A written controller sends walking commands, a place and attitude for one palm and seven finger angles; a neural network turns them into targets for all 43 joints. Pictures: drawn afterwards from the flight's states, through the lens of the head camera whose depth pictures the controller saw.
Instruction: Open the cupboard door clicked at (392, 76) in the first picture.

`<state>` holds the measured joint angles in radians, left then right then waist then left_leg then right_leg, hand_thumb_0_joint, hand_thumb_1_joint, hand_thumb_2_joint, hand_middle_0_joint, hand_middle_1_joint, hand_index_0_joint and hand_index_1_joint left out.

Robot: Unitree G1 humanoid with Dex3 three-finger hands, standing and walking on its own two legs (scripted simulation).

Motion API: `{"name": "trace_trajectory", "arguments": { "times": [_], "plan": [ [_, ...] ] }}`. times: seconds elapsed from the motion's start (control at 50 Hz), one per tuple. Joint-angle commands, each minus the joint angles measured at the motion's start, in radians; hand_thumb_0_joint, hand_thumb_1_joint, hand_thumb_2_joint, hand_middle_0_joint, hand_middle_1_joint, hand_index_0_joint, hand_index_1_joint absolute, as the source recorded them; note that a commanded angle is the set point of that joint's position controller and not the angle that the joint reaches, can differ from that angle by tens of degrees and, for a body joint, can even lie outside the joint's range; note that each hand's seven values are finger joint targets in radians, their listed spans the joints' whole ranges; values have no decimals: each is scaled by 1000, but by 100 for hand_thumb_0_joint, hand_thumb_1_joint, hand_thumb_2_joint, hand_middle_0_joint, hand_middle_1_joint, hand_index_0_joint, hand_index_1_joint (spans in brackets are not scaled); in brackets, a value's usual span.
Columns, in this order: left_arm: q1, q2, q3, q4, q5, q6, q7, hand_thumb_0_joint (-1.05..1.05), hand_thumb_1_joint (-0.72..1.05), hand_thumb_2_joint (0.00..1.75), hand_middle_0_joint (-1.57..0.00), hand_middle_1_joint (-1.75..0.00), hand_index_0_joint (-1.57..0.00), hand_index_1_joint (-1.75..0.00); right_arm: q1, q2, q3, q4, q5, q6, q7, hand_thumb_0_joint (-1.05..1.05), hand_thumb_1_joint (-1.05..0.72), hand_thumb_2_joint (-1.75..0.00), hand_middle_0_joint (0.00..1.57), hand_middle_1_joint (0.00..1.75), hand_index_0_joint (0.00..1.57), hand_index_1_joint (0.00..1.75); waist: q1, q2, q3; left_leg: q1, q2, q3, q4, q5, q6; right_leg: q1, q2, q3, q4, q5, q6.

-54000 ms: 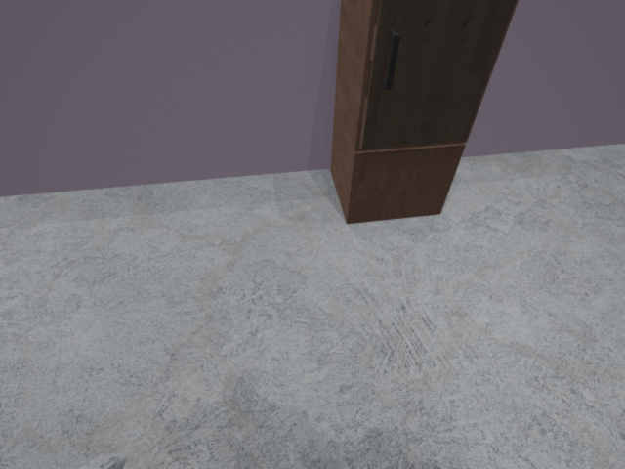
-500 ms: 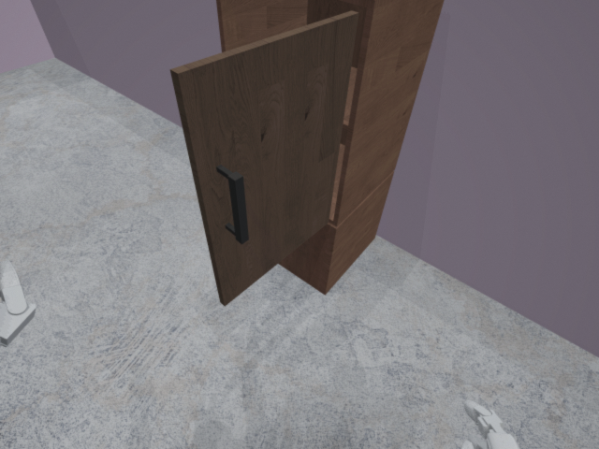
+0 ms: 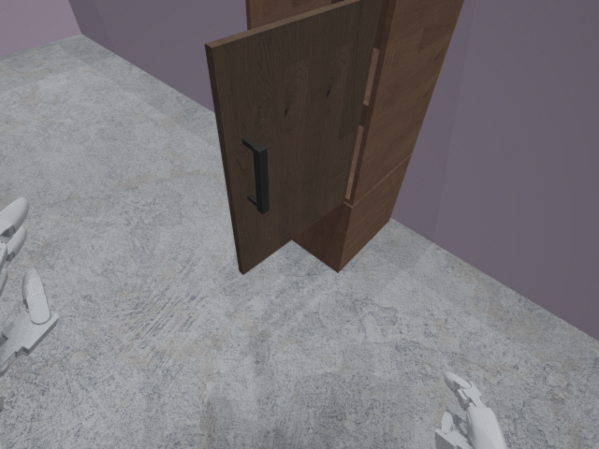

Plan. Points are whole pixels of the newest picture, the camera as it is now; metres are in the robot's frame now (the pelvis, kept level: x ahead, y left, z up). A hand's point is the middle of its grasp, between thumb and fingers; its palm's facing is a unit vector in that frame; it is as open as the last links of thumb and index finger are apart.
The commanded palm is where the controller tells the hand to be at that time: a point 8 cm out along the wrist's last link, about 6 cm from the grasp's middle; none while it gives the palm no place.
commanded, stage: stop stepping back and stand still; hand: left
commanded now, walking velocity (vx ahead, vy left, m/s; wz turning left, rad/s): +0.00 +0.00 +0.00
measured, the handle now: (255, 177) +0.60 +0.13 -0.01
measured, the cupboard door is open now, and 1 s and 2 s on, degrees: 86 86 86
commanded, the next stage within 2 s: let the arm hang, fingers relaxed in 0.50 s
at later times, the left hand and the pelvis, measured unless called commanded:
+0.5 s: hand (11, 339) +0.18 +0.28 +0.15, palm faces +0.41 -0.77 -0.48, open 7.4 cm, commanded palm +0.11 +0.32 +0.18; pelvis -0.02 +0.02 +0.00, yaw +1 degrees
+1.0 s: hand out of the picture +0.01 +0.19 -0.18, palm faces +0.02 -0.98 -0.18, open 7.1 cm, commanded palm none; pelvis -0.02 +0.00 +0.00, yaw +3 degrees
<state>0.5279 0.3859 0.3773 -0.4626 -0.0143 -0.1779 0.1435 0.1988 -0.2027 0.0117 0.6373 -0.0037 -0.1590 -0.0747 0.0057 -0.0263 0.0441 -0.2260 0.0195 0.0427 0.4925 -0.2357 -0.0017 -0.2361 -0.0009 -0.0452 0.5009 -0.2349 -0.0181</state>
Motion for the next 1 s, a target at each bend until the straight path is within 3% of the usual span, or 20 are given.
{"name": "trace_trajectory", "arguments": {
  "times": [0.0,0.1,0.2,0.32,0.38,0.48,0.56,0.58,0.6,0.64,0.68,0.7,0.74,0.76,0.78,0.82,0.86,0.92,0.96,0.98],
  "plan": [
    [9,204,170,-246,-11,-84,26,0,90,90,-20,-30,-20,-30,-69,-117,-41,-165,5,-48,-5,0,-90,-90,20,30,20,30,3,123,-115,-71,75,-81,-137,101,27,125,-37,76,-70,131,21],
    [6,179,160,-142,-19,-80,19,0,90,90,-20,-30,-20,-30,-69,-115,-42,-165,4,-26,-3,0,-90,-90,20,30,20,30,-11,69,-42,-102,57,-76,-146,-92,17,39,-47,114,-170,-30,13],
    [-78,165,114,-138,-7,-73,14,0,90,90,-20,-30,-20,-30,-70,-124,-42,-161,2,-26,-10,0,-90,-90,20,30,20,30,-13,66,-31,-86,54,-83,-167,-165,20,-6,-38,108,-214,-150,19],
    [-120,181,117,-229,15,-76,25,0,90,90,-20,-30,-20,-30,-67,-128,-39,-166,-1,-45,-19,0,-90,-90,20,30,20,30,-2,171,-75,-143,87,-132,-277,-268,38,111,0,48,-103,-69,34],
    [-68,212,154,-242,17,-82,31,0,90,90,-20,-30,-20,-30,-62,-123,-41,-168,-3,-54,-17,0,-90,-90,20,30,20,30,5,160,-90,-158,77,-132,-270,-238,39,152,-1,44,-93,-19,31],
    [4,185,155,-178,-1,-90,29,0,90,90,-20,-30,-20,-30,-52,-117,-47,-149,-3,-52,-8,0,-90,-90,20,30,20,30,-2,61,-94,-92,36,-83,-147,-67,16,90,-45,103,-178,19,11],
    [7,168,141,-131,-11,-87,22,0,90,90,-20,-30,-20,-30,-53,-122,-49,-138,3,-46,-6,0,-90,-90,20,30,20,30,-7,50,-96,-50,43,-77,-141,-15,12,54,-40,98,-181,34,16],
    [-109,-16,-306,611,31,32,-108,0,90,90,-20,-30,-20,-30,-101,-241,-96,130,7,-105,77,0,-90,-90,20,30,20,30,-68,70,-50,-86,82,-116,21,197,12,-100,-92,32,-42,125,-7],
    [-126,2,-255,636,44,133,-137,0,90,90,-20,-30,-20,-30,-21,-267,-103,131,7,-5,84,0,-90,-90,20,30,20,30,-48,88,-86,-69,100,-133,-21,284,18,-84,-105,79,-39,121,-15],
    [-143,-5,-251,655,46,165,-141,0,90,90,-20,-30,-20,-30,-28,-251,-95,106,0,46,77,0,-90,-90,20,30,20,30,-30,77,-107,-134,138,-180,-55,254,61,-56,-57,43,51,11,-16],
    [-192,27,-262,755,52,161,-140,0,90,90,-20,-30,-20,-30,-53,-256,-78,103,-10,76,76,0,-90,-90,20,30,20,30,-11,-43,-114,-160,131,-213,-70,241,81,7,-44,62,67,19,-24],
    [-205,33,-267,815,54,159,-141,0,90,90,-20,-30,-20,-30,-62,-257,-76,115,-14,83,76,0,-90,-90,20,30,20,30,-3,-101,-133,-148,116,-198,-51,208,78,24,-65,75,34,43,-30],
    [-263,64,-277,934,54,158,-140,0,90,90,-20,-30,-20,-30,-54,-248,-74,141,-15,104,78,0,-90,-90,20,30,20,30,-12,-185,-153,-92,54,-147,8,144,59,8,-125,137,-33,91,-56],
    [-298,64,-289,989,51,163,-138,0,90,90,-20,-30,-20,-30,-42,-234,-69,160,-16,116,78,0,-90,-90,20,30,20,30,-26,-173,-142,-59,33,-128,18,104,49,-30,-146,148,-63,50,-66],
    [-324,64,-300,1038,47,168,-135,0,90,90,-20,-30,-20,-30,-40,-229,-63,175,-19,127,78,0,-90,-90,20,30,20,30,-31,-122,-121,-38,24,-121,17,88,43,-59,-147,153,-79,10,-72],
    [-341,46,-320,1129,41,174,-133,0,90,90,-20,-30,-20,-30,-48,-204,-52,205,-24,142,78,0,-90,-90,20,30,20,30,-30,47,-83,-35,35,-131,-37,63,40,-73,-129,147,-86,-53,-62],
    [-323,43,-327,1215,37,173,-132,0,90,90,-20,-30,-20,-30,-64,-203,-46,231,-25,147,74,0,-90,-90,20,30,20,30,-11,143,-73,-69,54,-155,-97,24,44,-18,-101,132,-85,-65,-46],
    [-307,33,-332,1321,32,166,-131,0,90,90,-20,-30,-20,-30,-43,-194,-44,275,-20,152,67,0,-90,-90,20,30,20,30,-9,146,-84,-57,54,-148,-112,-18,37,21,-104,132,-123,-72,-48],
    [-301,31,-325,1369,31,164,-131,0,90,90,-20,-30,-20,-30,-28,-193,-50,301,-22,155,62,0,-90,-90,20,30,20,30,-8,196,-92,-50,56,-149,-122,-57,37,32,-105,130,-143,-88,-53],
    [-306,40,-325,1390,31,163,-131,0,90,90,-20,-30,-20,-30,-26,-205,-54,308,-19,157,61,0,-90,-90,20,30,20,30,-7,171,-76,-41,60,-150,-122,-57,37,24,-104,127,-155,-89,-53]
  ]
}}
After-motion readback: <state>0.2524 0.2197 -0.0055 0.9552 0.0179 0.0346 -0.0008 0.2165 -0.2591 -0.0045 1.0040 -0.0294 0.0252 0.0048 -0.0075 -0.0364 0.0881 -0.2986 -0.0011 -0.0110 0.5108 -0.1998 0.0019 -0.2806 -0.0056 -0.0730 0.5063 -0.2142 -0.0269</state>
